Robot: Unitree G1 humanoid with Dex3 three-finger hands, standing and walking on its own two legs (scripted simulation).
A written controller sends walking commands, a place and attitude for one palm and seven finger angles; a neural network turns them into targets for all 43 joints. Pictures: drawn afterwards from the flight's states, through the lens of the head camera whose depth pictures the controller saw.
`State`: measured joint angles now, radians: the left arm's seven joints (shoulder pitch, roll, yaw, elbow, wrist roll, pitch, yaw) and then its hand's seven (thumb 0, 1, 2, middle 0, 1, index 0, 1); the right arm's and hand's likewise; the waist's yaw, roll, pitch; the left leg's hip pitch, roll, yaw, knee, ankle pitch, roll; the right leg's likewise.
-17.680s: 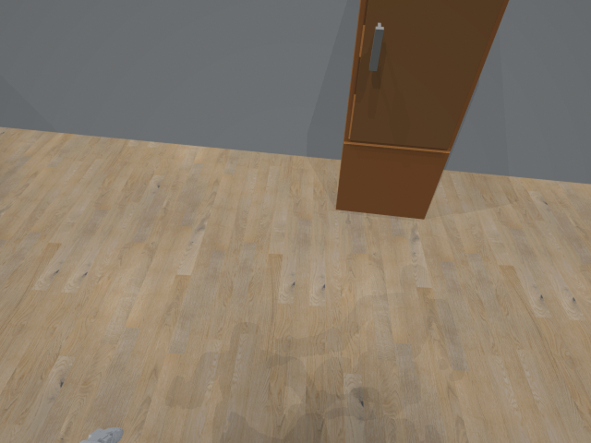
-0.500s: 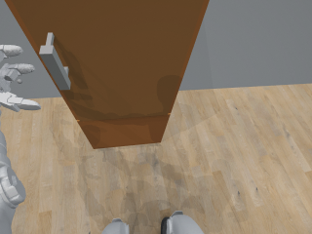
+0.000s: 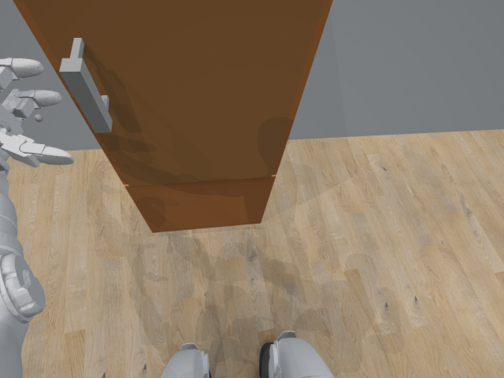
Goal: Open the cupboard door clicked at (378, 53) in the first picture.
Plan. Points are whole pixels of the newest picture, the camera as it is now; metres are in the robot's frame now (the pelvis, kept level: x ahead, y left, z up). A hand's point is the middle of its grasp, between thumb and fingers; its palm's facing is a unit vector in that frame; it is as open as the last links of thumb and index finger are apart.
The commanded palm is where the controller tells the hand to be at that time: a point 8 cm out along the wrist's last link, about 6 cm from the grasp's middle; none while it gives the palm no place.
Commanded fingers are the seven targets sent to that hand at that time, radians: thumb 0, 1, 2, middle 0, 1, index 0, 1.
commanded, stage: slide the fingers in behind the handle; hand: left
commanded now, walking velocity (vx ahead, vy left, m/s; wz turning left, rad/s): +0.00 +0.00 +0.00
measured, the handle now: (91, 87) +0.54 +0.23 +0.08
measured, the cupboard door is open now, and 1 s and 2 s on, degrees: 0 0 0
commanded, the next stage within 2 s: close the thumb around the handle in 1.56 s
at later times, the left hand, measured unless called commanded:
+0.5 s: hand (64, 116) +0.48 +0.26 +0.09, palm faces +0.06 -1.00 -0.02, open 14.0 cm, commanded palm +0.45 +0.30 +0.08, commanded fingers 0.00 -0.50 0.30 -0.30 -1.20 -0.30 -1.20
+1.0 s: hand (91, 115) +0.48 +0.22 +0.09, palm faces +0.05 -1.00 +0.00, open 14.0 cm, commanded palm +0.45 +0.26 +0.08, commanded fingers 0.00 -0.50 0.30 -0.30 -1.20 -0.30 -1.20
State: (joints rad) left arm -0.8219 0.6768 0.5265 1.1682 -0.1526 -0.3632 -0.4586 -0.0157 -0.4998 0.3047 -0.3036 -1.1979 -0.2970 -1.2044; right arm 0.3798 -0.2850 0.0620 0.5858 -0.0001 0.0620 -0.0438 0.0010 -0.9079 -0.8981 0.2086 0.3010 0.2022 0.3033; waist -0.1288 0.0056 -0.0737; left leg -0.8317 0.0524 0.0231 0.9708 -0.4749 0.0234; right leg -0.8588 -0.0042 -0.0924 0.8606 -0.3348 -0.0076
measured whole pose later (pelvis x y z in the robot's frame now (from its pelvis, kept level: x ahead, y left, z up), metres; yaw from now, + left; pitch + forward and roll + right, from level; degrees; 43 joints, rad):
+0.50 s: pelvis +0.00 +0.00 +0.00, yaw -1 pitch +19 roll -3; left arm -0.78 0.62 0.49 1.11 -0.14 -0.35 -0.40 -0.02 -0.50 0.30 -0.30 -1.20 -0.30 -1.20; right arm 0.41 -0.28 0.05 0.58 0.00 0.06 -0.03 0.00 -0.91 -0.90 0.21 0.30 0.20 0.30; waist -0.14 0.01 -0.09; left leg -0.82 0.06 0.03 0.95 -0.47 0.02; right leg -0.85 0.00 -0.08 0.84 -0.33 -0.01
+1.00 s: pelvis +0.01 +0.00 +0.00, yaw +0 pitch +18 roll -2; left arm -0.76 0.48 0.42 1.06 -0.15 -0.37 -0.30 -0.02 -0.50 0.30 -0.30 -1.20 -0.30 -1.20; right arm 0.38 -0.27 0.04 0.60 -0.01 0.04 -0.02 0.00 -0.91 -0.90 0.21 0.30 0.20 0.30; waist -0.12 0.02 -0.10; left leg -0.78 0.04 0.03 0.94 -0.47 0.02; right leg -0.82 -0.01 -0.08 0.85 -0.34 -0.01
